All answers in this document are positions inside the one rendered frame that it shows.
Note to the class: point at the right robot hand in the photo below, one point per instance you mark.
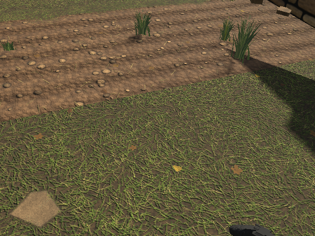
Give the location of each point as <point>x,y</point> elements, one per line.
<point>249,230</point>

